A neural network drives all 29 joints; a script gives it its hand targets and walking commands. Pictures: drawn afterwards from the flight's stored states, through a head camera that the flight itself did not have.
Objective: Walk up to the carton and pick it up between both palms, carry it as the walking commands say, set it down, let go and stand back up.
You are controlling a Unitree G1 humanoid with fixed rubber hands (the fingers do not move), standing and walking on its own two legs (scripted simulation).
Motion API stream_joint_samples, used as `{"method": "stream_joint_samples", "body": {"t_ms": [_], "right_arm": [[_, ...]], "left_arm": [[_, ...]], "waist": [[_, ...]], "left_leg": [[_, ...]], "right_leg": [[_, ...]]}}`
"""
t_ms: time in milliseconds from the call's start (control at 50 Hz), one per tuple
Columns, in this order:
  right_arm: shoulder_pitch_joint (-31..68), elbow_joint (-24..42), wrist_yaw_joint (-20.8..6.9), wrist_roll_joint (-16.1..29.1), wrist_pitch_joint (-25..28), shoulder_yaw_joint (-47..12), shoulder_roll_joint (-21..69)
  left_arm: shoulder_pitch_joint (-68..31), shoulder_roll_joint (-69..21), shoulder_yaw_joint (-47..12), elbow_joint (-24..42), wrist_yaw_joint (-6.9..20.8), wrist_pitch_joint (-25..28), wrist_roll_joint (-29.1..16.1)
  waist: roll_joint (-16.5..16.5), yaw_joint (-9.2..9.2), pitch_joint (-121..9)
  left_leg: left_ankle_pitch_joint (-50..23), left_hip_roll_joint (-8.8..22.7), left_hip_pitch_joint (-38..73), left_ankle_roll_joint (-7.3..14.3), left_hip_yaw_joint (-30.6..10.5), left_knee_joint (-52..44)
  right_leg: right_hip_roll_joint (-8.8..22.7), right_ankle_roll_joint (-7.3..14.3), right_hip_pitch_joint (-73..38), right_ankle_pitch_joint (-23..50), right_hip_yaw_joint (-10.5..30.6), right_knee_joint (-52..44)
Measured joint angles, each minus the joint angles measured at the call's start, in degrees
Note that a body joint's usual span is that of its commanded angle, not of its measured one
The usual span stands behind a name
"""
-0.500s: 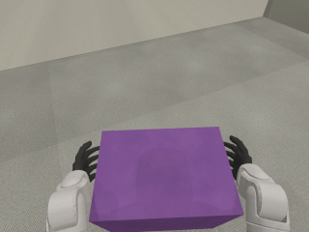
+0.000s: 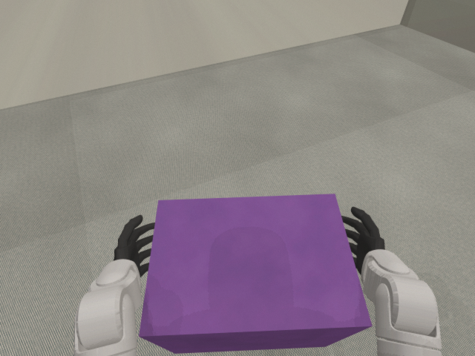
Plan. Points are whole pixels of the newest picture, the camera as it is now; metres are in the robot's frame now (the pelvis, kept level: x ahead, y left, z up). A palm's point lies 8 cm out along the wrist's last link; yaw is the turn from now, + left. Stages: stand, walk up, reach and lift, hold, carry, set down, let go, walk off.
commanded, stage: carry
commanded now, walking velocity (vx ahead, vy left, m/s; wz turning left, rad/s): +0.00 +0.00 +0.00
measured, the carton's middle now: (248, 279) +0.25 +0.00 -0.01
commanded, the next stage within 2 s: none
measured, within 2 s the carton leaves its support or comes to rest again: neither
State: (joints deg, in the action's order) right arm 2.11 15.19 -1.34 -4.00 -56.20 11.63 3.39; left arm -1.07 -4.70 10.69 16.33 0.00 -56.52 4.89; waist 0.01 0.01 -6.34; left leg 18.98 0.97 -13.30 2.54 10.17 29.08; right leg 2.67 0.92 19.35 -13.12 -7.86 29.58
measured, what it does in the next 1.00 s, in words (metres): stands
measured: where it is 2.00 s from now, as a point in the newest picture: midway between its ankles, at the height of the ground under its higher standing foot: outside the picture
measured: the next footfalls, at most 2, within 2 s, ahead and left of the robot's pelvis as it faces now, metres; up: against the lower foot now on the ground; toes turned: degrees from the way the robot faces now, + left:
right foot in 1.90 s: +0.03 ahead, -0.11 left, +0.00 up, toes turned +30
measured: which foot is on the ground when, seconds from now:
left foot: down 0.00-1.00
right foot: down 0.00-1.00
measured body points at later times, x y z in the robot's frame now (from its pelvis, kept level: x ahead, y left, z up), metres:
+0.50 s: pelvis +0.00 -0.01 +0.00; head -0.02 +0.00 +0.45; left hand +0.26 +0.18 +0.06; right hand +0.26 -0.20 +0.06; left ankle -0.04 +0.08 -0.73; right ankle +0.02 -0.11 -0.73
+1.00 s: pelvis +0.00 -0.01 +0.00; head -0.02 +0.00 +0.45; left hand +0.26 +0.18 +0.06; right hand +0.26 -0.20 +0.06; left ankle -0.04 +0.08 -0.73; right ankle +0.02 -0.11 -0.73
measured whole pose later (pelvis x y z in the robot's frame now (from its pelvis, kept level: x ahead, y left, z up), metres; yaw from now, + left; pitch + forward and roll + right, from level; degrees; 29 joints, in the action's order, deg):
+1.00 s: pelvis +0.00 -0.01 +0.00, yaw +0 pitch +3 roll +0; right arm 2.8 13.2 -1.1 -3.8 -55.6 11.0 2.3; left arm -1.4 -4.2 10.3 14.6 -0.5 -55.8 4.8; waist -0.1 0.0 -6.5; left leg 18.7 1.7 -13.0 2.1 10.3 29.1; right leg 1.9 1.5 18.8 -12.5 -7.8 28.8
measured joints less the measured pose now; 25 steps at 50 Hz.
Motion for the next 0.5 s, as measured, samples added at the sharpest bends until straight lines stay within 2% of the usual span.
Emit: {"method": "stream_joint_samples", "body": {"t_ms": [500], "right_arm": [[0.36,-1.51,0.19,0.1,0.76,-0.42,-0.65]], "left_arm": [[-0.22,0.34,-0.27,-1.44,-0.29,0.83,-0.1]], "waist": [[-0.09,0.05,-0.17]], "left_leg": [[0.07,0.76,0.12,-0.57,-0.07,0.2]], "right_leg": [[-0.75,0.58,-0.35,0.14,-0.15,-0.43]]}}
